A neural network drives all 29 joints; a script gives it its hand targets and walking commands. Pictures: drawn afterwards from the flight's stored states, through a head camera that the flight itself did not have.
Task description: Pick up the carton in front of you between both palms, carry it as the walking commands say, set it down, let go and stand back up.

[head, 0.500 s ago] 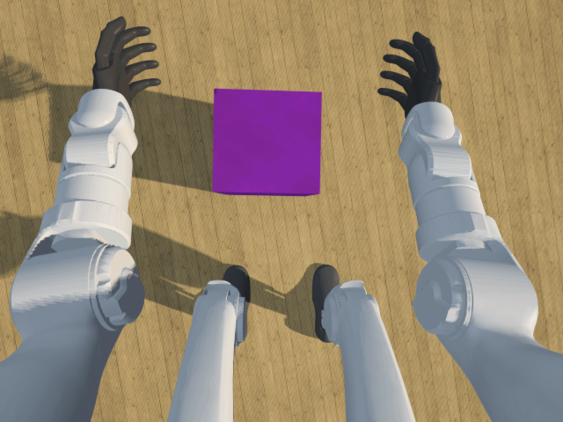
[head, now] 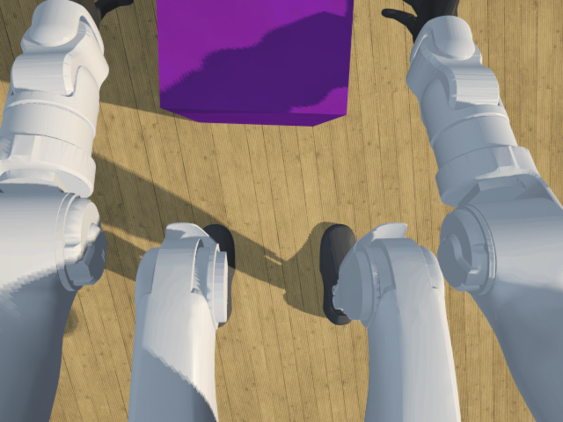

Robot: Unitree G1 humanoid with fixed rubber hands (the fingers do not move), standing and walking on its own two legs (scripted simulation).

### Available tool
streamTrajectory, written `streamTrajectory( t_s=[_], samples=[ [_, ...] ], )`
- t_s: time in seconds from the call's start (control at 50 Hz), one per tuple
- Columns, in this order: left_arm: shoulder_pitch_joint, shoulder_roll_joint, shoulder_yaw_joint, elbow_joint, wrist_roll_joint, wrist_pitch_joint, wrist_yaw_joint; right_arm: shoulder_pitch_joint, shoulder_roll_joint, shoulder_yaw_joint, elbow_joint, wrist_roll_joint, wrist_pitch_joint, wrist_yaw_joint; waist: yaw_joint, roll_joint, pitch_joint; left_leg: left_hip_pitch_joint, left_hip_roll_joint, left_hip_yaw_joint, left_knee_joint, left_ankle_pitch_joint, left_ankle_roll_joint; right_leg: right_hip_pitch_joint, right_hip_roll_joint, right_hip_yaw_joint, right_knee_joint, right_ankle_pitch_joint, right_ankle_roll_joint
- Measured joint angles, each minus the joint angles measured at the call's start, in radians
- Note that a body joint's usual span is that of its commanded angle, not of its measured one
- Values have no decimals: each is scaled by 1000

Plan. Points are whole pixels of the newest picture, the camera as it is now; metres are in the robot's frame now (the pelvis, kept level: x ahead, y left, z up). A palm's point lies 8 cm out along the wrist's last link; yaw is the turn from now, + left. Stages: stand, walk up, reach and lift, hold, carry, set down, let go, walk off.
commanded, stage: reach and lift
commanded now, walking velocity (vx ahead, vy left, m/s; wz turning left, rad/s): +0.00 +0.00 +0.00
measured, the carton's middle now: (257, 47) +0.55 +0.05 -0.29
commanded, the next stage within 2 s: none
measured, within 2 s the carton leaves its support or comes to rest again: leaves its support in 1.04 s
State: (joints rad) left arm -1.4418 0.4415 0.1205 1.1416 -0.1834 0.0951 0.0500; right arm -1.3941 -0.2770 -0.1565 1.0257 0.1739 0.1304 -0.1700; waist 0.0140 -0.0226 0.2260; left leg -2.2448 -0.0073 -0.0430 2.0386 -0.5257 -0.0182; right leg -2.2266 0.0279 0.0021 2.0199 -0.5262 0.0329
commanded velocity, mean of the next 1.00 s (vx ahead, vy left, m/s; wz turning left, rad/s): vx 0.00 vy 0.00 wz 0.00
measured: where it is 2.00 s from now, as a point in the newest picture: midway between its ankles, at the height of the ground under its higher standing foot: (279, 291)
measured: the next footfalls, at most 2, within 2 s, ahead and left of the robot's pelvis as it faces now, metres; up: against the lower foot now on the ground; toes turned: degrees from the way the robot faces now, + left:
none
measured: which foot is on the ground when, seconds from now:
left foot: down 0.00-1.00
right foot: down 0.00-1.00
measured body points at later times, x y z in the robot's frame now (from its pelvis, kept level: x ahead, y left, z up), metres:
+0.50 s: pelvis +0.01 +0.01 -0.04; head +0.38 +0.04 +0.20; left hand +0.57 +0.22 -0.22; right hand +0.57 -0.13 -0.22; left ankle +0.11 +0.12 -0.38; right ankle +0.12 -0.12 -0.38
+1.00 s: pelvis +0.00 +0.01 -0.05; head +0.37 +0.04 +0.20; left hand +0.57 +0.20 -0.22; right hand +0.57 -0.11 -0.22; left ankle +0.11 +0.12 -0.38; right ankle +0.12 -0.12 -0.38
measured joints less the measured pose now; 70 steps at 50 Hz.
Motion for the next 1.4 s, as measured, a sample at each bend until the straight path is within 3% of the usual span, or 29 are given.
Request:
streamTrajectory(
  t_s=[0.16, 0.36, 0.56, 0.7, 0.78, 0.88, 0.94, 1.0, 1.06, 1.12, 1.2, 1.26, 1.4],
  samples=[
    [-97, 18, -48, 96, -28, -42, 8, -100, -29, 28, 114, 33, -52, 16, -1, -2, 135, -41, -1, 6, 105, -6, 8, -37, 4, 7, 102, -7, 13],
    [-88, 28, -119, 48, -90, -58, 23, -73, -26, 86, 59, 92, -79, -8, -5, -1, 194, -29, 8, 15, 190, -57, 24, -23, 14, 17, 180, -53, 30],
    [-66, -10, -99, 86, -45, -62, 15, -51, 12, 32, 106, 39, -91, 4, -2, -8, 122, -38, -3, 9, 168, -52, 15, -28, 3, 11, 162, -57, 22],
    [-107, -37, -131, 83, -52, -61, 22, -94, 33, 53, 112, 52, -95, 5, 1, -11, 157, -30, -3, 4, 146, -31, 12, -21, 4, 6, 140, -34, 18],
    [-151, -42, -129, 111, -43, -56, 44, -124, 51, 23, 117, 24, -93, -27, 6, -8, 188, -17, -2, 3, 145, -26, 13, -9, 6, 5, 137, -27, 18],
    [-185, -52, -84, 129, 27, -6, 25, -133, 65, -73, 96, -56, -43, -9, 11, -9, 197, -17, 3, 6, 166, -29, 16, -11, 12, 8, 157, -26, 19],
    [-159, -53, -44, 82, 57, 37, 5, -125, 68, -102, 69, -89, -2, 19, 13, -12, 184, -30, 10, 11, 186, -36, 21, -28, 21, 14, 175, -27, 23],
    [-120, -68, -34, 20, 62, 72, -5, -109, 63, -107, 37, -91, 32, 15, 18, -17, 165, -40, 16, 18, 199, -42, 25, -44, 28, 21, 190, -29, 27],
    [-56, -89, -43, -62, 54, 105, 17, -71, 65, -99, -12, -71, 61, -4, 16, -29, 127, -50, 16, 22, 203, -47, 25, -57, 33, 27, 196, -34, 30],
    [23, -124, -32, -160, 57, 144, 86, -3, 95, -106, -92, -66, 88, -23, 5, -38, 63, -59, 3, 15, 190, -45, 16, -59, 46, 35, 187, -45, 44],
    [126, -173, 27, -261, 114, 195, 68, 128, 151, -154, -211, -96, 124, -16, -3, -41, -63, -56, -23, 3, 145, -35, -2, -45, 62, 46, 153, -39, 46],
    [181, -215, 95, -295, 173, 224, 44, 197, 197, -205, -257, -147, 146, -1, 4, -37, -154, -32, -34, -6, 87, -22, -11, -18, 65, 49, 102, -53, 60],
    [233, -293, 272, -276, 344, 268, -22, 238, 289, -368, -252, -351, 198, 56, 9, -18, -290, 60, -50, -20, -75, 26, -20, 76, 44, 38, -50, -18, 25]
  ],
)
